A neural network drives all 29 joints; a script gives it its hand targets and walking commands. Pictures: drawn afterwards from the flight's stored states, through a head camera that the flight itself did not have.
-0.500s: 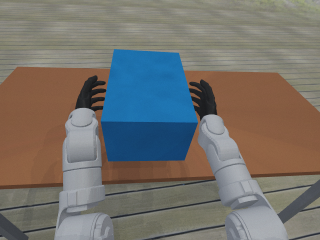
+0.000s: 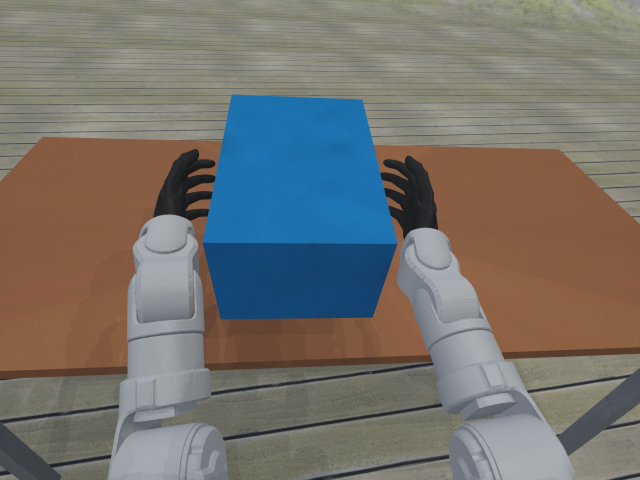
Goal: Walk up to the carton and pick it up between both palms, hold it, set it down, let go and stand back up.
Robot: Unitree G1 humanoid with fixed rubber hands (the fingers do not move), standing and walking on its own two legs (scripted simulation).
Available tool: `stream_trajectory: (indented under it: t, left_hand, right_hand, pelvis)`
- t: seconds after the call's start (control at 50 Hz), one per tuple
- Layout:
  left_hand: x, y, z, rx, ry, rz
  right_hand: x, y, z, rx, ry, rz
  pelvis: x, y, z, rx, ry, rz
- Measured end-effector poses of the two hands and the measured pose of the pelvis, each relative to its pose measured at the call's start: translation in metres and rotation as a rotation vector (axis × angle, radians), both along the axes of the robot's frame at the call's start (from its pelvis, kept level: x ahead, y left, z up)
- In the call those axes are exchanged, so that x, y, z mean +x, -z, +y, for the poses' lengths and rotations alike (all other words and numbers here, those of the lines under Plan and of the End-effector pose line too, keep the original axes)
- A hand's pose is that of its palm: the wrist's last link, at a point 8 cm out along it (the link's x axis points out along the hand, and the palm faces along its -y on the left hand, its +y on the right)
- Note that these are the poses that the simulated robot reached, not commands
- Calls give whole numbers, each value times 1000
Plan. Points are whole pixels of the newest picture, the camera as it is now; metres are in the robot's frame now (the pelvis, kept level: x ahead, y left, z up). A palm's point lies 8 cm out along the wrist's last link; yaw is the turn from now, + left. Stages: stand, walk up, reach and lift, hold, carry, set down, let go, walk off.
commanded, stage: set down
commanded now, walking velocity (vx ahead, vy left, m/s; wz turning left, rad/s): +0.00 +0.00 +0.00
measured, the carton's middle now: (298, 199) +0.44 +0.01 +0.15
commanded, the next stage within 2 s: none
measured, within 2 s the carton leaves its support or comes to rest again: neither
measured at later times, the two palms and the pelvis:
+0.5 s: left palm (189, 240) +0.40 +0.16 +0.12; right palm (402, 237) +0.38 -0.13 +0.13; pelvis +0.03 +0.01 +0.00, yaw +0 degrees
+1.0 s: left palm (185, 242) +0.42 +0.17 +0.10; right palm (392, 250) +0.38 -0.12 +0.11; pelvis +0.02 +0.02 +0.00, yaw +0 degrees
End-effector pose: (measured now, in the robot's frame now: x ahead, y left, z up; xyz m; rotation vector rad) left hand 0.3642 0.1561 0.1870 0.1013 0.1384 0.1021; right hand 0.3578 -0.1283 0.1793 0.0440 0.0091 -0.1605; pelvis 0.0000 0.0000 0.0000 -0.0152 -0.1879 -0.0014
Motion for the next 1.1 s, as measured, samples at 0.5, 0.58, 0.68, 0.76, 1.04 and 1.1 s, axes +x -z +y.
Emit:
stream_trajectory:
  t: [0.5, 0.58, 0.68, 0.76, 1.04, 1.1]
  left_hand:
    - [39, 71, 1, 32, 81, 47]
    - [47, 67, -5, 25, 100, 42]
    - [51, 72, -4, 8, 111, 73]
    - [49, 83, 2, 1, 109, 102]
    - [55, 86, 7, 24, 142, 111]
    - [59, 88, 2, 16, 155, 129]
  right_hand:
    - [27, 47, 2, -16, 40, -105]
    - [29, 42, -3, -26, 55, -108]
    - [29, 46, -2, -29, 76, -76]
    - [28, 56, 4, -25, 78, -47]
    - [23, 68, 10, -24, 119, -30]
    - [21, 72, 6, -28, 139, -10]
  pelvis:
    - [28, -2, 13, -1, 8, 62]
    - [32, -2, 11, 0, 12, 66]
    - [34, -3, 11, 3, 18, 57]
    - [33, -2, 12, 2, 20, 54]
    - [20, -3, 20, -2, 9, 97]
    - [18, -3, 21, 1, 17, 102]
